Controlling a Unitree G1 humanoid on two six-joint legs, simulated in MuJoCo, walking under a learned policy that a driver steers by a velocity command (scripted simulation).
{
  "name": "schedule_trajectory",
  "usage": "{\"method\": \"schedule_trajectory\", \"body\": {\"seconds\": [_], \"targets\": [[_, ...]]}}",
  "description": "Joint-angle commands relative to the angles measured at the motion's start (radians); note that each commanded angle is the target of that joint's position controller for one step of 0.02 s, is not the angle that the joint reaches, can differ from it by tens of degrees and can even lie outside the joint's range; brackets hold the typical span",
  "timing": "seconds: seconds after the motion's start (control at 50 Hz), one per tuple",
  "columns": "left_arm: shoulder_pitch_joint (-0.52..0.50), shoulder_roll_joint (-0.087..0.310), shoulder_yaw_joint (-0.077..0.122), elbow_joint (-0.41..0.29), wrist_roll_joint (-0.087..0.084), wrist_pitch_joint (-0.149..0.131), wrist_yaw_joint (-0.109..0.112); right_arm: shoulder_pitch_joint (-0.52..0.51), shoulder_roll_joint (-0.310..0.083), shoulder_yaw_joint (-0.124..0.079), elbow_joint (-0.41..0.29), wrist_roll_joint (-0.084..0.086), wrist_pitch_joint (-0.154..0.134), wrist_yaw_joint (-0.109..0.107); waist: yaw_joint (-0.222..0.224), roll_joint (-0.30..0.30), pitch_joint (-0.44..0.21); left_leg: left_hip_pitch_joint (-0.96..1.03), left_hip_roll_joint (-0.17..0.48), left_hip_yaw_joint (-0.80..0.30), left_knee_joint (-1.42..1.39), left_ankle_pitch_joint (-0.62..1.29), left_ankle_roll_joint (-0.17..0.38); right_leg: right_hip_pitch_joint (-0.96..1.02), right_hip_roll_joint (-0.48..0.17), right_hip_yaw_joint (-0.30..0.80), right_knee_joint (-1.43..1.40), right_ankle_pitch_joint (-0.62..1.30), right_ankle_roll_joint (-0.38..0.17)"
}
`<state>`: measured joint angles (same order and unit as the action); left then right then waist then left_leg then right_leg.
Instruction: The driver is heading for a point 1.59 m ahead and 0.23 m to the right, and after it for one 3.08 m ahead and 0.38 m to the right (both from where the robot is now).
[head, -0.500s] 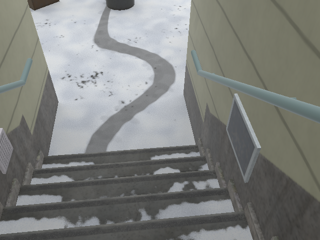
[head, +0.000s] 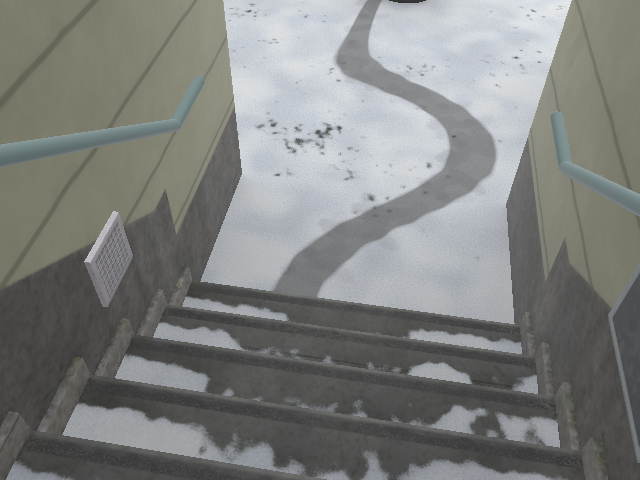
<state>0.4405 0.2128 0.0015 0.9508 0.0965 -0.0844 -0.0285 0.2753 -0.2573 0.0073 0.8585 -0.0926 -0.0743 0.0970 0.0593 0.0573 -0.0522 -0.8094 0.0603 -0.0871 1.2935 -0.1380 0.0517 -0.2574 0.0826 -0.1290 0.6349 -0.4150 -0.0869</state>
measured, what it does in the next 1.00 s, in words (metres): goes down, turning right: left foot 0.17 m lower, then right foot 0.17 m lower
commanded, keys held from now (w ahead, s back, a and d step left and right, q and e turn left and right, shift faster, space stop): w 0.28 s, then w+e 0.72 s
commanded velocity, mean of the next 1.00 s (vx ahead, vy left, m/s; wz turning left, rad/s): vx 0.50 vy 0.00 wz -0.21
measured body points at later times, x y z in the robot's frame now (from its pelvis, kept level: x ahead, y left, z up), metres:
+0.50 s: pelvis +0.27 +0.10 -0.17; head +0.28 +0.11 +0.28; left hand +0.34 +0.34 -0.31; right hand +0.21 -0.13 -0.31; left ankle +0.24 +0.17 -0.89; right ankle +0.40 -0.07 -0.81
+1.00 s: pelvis +0.57 +0.06 -0.34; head +0.57 +0.07 +0.11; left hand +0.59 +0.31 -0.49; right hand +0.58 -0.20 -0.47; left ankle +0.61 +0.20 -0.96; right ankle +0.52 -0.03 -1.06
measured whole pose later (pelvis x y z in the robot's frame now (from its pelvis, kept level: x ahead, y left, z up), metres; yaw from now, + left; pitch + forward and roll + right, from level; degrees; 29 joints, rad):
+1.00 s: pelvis +0.57 +0.06 -0.34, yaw -18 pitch -1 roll -2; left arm 0.43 0.22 0.03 1.10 0.08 -0.09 -0.05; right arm 0.26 -0.23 -0.01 0.92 -0.08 -0.09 0.03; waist 0.03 0.03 0.00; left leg -0.60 0.09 -0.07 1.35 -0.41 0.02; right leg -0.22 0.09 -0.02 0.59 -0.35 -0.07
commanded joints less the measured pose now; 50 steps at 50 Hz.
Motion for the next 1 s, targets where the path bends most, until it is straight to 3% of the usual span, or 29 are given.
{"method": "schedule_trajectory", "body": {"seconds": [0.02,0.08,0.14,0.22,0.26,0.28,0.3,0.32,0.34,0.36,0.4,0.42,0.44,0.48,0.5,0.56,0.62,0.7,0.72,0.74,0.76,0.78,0.84,0.86,0.88,0.9,0.94,0.96,1.0], "targets": [[-0.011,-0.019,-0.026,-0.007,0.011,-0.046,0.024,0.062,0.045,0.038,-0.011,-0.025,0.002,0.018,-0.053,-0.051,0.102,-0.064,0.13,-0.091,-0.218,0.413,0.001,-0.138,-0.326,0.315,-0.142,0.41,-0.221],[0.043,0.026,-0.036,-0.004,0.011,-0.065,0.038,-0.103,0.022,0.037,-0.031,-0.01,0.007,-0.013,0.003,-0.048,0.069,0.284,0.065,0.081,-0.608,0.826,-0.006,-0.331,-0.161,0.142,-0.011,0.09,-0.125],[0.028,0.076,-0.037,0.011,0.022,-0.064,-0.009,-0.184,-0.059,0.02,-0.108,-0.025,0.044,-0.016,-0.035,-0.083,0.175,0.432,0.033,0.099,-0.558,0.548,-0.011,-0.427,-0.253,0.214,-0.01,-0.019,-0.135],[0.14,0.15,-0.005,0.085,-0.014,-0.014,0.022,-0.246,-0.032,0.039,-0.1,-0.021,0.023,-0.022,0.053,-0.06,0.219,0.312,0.051,0.076,-0.967,0.36,0.004,0.064,-0.321,0.325,0.216,0.133,-0.119],[0.101,0.183,0.002,0.089,0.033,0.024,-0.038,0.157,-0.146,-0.033,0.071,0.019,-0.007,-0.033,-0.111,-0.009,0.097,0.834,0.004,0.165,-1.013,0.533,0.018,-0.084,-0.23,0.197,0.577,0.263,-0.063],[0.15,0.115,-0.008,0.125,0.051,0.029,-0.082,0.453,-0.229,-0.084,0.147,-0.009,-0.005,-0.03,-0.251,0.129,-0.029,1.238,0.092,0.095,-0.873,0.774,0.141,-0.362,-0.124,0.148,1.03,0.103,0.02],[0.341,-0.022,-0.017,0.136,-0.006,0.021,-0.109,0.517,-0.292,-0.096,0.166,-0.012,0.008,-0.018,-0.154,0.229,-0.308,1.551,0.253,-0.031,-0.556,1.257,0.285,-0.569,-0.048,0.138,1.404,-0.376,0.055],[0.18,0.048,-0.003,0.04,-0.046,0.007,-0.115,0.55,-0.277,-0.106,0.181,-0.021,0.014,-0.007,-0.212,0.127,-0.258,1.545,0.323,-0.17,-0.611,1.1,0.342,-0.799,-0.036,0.163,1.491,-0.383,0.059],[-0.016,0.05,-0.015,-0.052,-0.067,-0.011,-0.095,0.417,-0.218,-0.097,0.168,-0.012,0.017,-0.018,-0.224,0.022,-0.064,1.321,0.376,-0.232,-0.767,0.427,0.304,-0.978,-0.124,0.196,1.307,-0.223,0.025],[-0.073,0.079,-0.005,-0.069,-0.07,-0.021,-0.064,0.289,-0.151,-0.068,0.151,-0.009,0.016,-0.011,-0.168,-0.049,0.057,1.007,0.357,-0.231,-0.848,0.067,0.275,-0.923,-0.163,0.223,1.249,-0.089,0.001],[-0.032,0.025,-0.01,-0.031,-0.027,-0.019,-0.029,0.105,0.081,0.018,0.105,-0.044,-0.018,-0.029,-0.009,-0.068,0.185,0.488,0.296,-0.133,-0.936,0.08,0.205,-0.656,-0.288,0.329,0.783,0.331,-0.054],[-0.046,0.007,-0.006,-0.01,-0.014,-0.014,-0.033,0.099,0.1,0.024,0.098,-0.017,-0.044,-0.054,-0.017,-0.064,0.215,0.372,0.246,-0.044,-1.003,0.14,0.199,-0.547,-0.278,0.306,0.556,0.476,-0.041],[-0.058,0.021,0.003,-0.003,-0.003,0.001,-0.042,0.156,0.052,0.019,0.125,0.012,-0.064,-0.067,-0.033,0.011,0.166,0.38,0.22,-0.021,-1.004,0.129,0.223,-0.504,-0.248,0.264,0.529,0.513,-0.025],[0.0,-0.008,-0.008,0.008,0.006,0.006,-0.062,0.209,0.012,0.011,0.17,-0.021,-0.068,-0.076,-0.006,-0.002,0.107,0.402,0.203,0.003,-0.868,0.231,0.23,-0.525,-0.228,0.258,0.56,0.562,-0.016],[-0.058,-0.008,-0.016,-0.016,0.02,-0.003,-0.064,0.253,0.076,0.032,0.192,-0.033,-0.075,-0.094,-0.05,-0.065,0.094,0.566,0.207,0.009,-0.843,0.229,0.195,-0.669,-0.255,0.341,0.342,0.7,-0.005],[-0.176,0.01,-0.015,-0.03,-0.019,-0.005,-0.052,0.331,0.067,0.051,0.233,-0.026,-0.076,-0.094,-0.067,-0.036,0.113,0.427,0.173,0.105,-0.771,0.157,0.14,-0.45,-0.206,0.239,0.15,1.004,0.036],[-0.259,0.071,0.0,-0.083,-0.001,0.013,-0.067,0.233,0.061,0.062,0.191,-0.038,-0.068,-0.076,-0.03,-0.029,0.163,0.243,0.146,0.14,-0.745,-0.003,0.101,-0.257,-0.175,0.195,0.218,0.948,0.009],[-0.491,0.061,-0.01,-0.139,-0.015,0.012,-0.069,0.47,0.036,0.048,0.287,-0.003,-0.044,-0.125,-0.166,-0.043,0.241,0.743,0.213,0.057,-0.603,0.107,0.092,-0.583,-0.203,0.183,-0.083,0.722,0.023],[-0.397,0.035,-0.015,-0.119,0.006,0.012,-0.071,0.488,0.016,0.046,0.293,-0.05,-0.042,-0.119,-0.123,0.014,0.197,0.709,0.223,0.042,-0.523,0.24,0.101,-0.465,-0.18,0.148,0.141,0.76,0.029],[-0.466,0.074,-0.005,-0.125,-0.016,0.01,-0.076,0.432,0.037,0.036,0.268,0.007,-0.031,-0.131,-0.16,-0.056,0.244,0.749,0.205,0.086,-0.534,0.188,0.069,-0.528,-0.202,0.148,-0.128,0.63,0.031],[-0.446,0.06,-0.002,-0.103,0.0,0.008,-0.068,0.432,0.036,0.039,0.279,-0.023,-0.028,-0.118,-0.131,-0.016,0.196,0.642,0.201,0.109,-0.479,0.254,0.079,-0.297,-0.166,0.102,0.02,0.674,0.023],[-0.459,0.093,0.012,-0.098,-0.004,0.0,-0.068,0.4,0.0,0.019,0.261,0.025,-0.022,-0.118,-0.144,-0.042,0.207,0.628,0.163,0.151,-0.456,0.27,0.067,-0.244,-0.125,0.035,-0.13,0.481,0.034],[0.117,0.159,0.067,0.143,-0.002,-0.012,-0.035,0.308,-0.098,-0.011,0.268,-0.018,0.018,-0.049,0.078,-0.183,0.132,0.405,0.101,0.211,0.083,0.299,0.016,0.417,-0.08,-0.04,-0.412,0.789,-0.01],[0.406,0.206,0.088,0.229,0.016,0.004,-0.028,0.339,-0.046,-0.02,0.274,-0.032,0.018,0.0,0.145,-0.324,-0.102,0.069,-0.03,0.236,0.614,-0.414,-0.064,0.92,-0.246,0.159,-0.119,1.232,-0.219],[0.479,0.297,0.114,0.272,0.004,-0.004,-0.006,0.206,0.018,-0.015,0.137,0.009,-0.008,0.019,0.171,-0.278,-0.289,-0.131,-0.088,0.131,0.799,-0.72,-0.099,1.15,-0.354,0.351,0.05,1.473,-0.34],[0.485,0.29,0.125,0.282,0.008,-0.026,0.008,-0.047,0.0,-0.02,0.004,0.035,-0.044,0.01,0.24,-0.174,-0.163,-0.392,-0.078,0.084,0.795,-0.76,-0.136,1.139,-0.392,0.433,0.016,1.323,-0.358],[0.118,0.093,0.065,0.168,-0.025,-0.024,-0.02,-0.122,-0.03,-0.026,-0.096,0.046,-0.061,-0.04,0.064,-0.029,0.045,-0.436,0.031,-0.01,0.362,-0.567,-0.066,0.635,-0.433,0.525,-0.134,0.559,-0.317],[-0.116,-0.037,0.007,0.074,-0.002,-0.031,-0.021,-0.033,-0.011,-0.016,-0.042,0.015,-0.044,-0.068,-0.061,0.05,0.172,-0.183,0.136,-0.101,-0.017,-0.266,-0.003,0.174,-0.412,0.435,-0.189,0.478,-0.249],[-0.238,0.038,-0.001,-0.009,-0.02,-0.031,-0.027,0.08,0.049,-0.014,0.023,-0.011,-0.007,-0.092,-0.154,-0.108,0.206,0.445,0.069,0.048,-0.291,0.033,-0.001,-0.542,-0.232,0.283,-0.186,0.404,-0.24]]}}
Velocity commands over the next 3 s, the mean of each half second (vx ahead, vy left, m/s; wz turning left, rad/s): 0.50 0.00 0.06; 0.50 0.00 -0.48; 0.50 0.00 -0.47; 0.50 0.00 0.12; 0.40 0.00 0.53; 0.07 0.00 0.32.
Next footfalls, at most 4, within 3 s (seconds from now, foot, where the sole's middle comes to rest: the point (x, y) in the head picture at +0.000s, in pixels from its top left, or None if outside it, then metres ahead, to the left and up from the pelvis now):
0.28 left None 0.28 0.17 -0.92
0.84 right None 0.56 -0.04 -1.10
1.20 left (297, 450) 0.83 0.14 -1.27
1.62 right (380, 439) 0.88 -0.11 -1.27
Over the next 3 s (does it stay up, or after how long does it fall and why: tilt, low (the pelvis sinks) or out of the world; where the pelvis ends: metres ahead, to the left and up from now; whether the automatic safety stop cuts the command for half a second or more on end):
stays up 1.33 -0.18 -0.85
